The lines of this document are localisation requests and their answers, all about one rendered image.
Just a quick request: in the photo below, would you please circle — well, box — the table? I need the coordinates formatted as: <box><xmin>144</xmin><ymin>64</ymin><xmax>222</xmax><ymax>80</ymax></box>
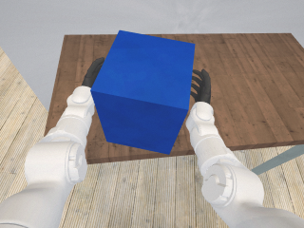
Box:
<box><xmin>44</xmin><ymin>33</ymin><xmax>304</xmax><ymax>175</ymax></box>

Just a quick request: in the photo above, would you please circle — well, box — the right robot forearm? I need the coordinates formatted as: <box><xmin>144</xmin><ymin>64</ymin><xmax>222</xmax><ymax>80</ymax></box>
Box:
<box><xmin>185</xmin><ymin>102</ymin><xmax>249</xmax><ymax>177</ymax></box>

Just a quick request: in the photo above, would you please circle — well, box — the robot left upper arm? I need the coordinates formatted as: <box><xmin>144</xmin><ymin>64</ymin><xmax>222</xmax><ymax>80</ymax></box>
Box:
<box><xmin>0</xmin><ymin>141</ymin><xmax>87</xmax><ymax>228</ymax></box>

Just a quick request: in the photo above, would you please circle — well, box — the left robot forearm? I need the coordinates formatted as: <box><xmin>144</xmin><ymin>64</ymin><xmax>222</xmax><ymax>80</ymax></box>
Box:
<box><xmin>24</xmin><ymin>85</ymin><xmax>95</xmax><ymax>182</ymax></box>

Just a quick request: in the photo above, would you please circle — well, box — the carton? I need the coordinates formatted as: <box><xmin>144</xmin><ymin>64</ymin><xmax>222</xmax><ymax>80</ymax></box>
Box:
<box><xmin>90</xmin><ymin>30</ymin><xmax>196</xmax><ymax>155</ymax></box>

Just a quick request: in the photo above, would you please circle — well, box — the right robot hand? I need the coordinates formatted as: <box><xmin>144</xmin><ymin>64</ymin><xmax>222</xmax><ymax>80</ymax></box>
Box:
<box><xmin>190</xmin><ymin>69</ymin><xmax>212</xmax><ymax>104</ymax></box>

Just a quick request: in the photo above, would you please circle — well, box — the robot right upper arm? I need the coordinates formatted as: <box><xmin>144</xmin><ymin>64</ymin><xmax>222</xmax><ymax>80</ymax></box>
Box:
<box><xmin>201</xmin><ymin>162</ymin><xmax>304</xmax><ymax>228</ymax></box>

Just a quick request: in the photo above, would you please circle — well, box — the left robot hand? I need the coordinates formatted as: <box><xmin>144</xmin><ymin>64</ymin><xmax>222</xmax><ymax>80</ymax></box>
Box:
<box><xmin>82</xmin><ymin>57</ymin><xmax>105</xmax><ymax>88</ymax></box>

